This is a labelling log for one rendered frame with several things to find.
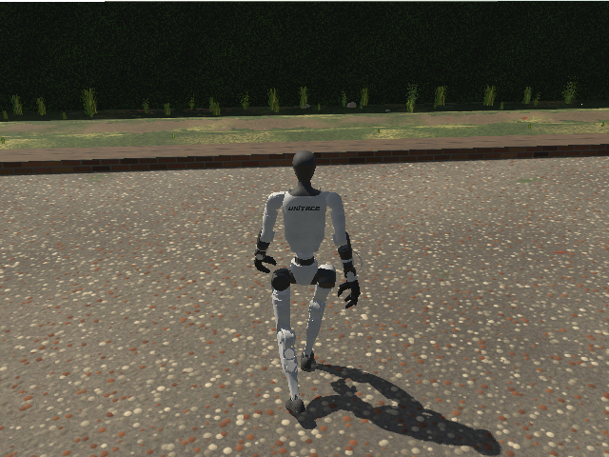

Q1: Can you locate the right robot hand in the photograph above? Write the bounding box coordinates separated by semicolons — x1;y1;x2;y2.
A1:
338;280;361;308

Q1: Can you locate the left robot hand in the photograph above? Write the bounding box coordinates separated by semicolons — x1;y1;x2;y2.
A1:
254;255;277;273

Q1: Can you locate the robot head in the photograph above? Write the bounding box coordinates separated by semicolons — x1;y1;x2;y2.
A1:
288;150;321;196

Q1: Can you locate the robot left forearm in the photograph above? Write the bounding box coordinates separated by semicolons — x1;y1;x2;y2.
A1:
254;228;270;260

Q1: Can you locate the robot left upper arm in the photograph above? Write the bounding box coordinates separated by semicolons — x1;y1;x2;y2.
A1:
260;191;285;243

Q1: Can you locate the robot right upper arm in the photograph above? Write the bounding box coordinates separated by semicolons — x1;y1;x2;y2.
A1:
324;191;347;247

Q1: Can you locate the robot right forearm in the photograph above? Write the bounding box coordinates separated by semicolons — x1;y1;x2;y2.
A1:
338;232;358;282

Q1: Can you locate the robot right foot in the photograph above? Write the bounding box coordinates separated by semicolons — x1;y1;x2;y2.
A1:
301;350;314;370

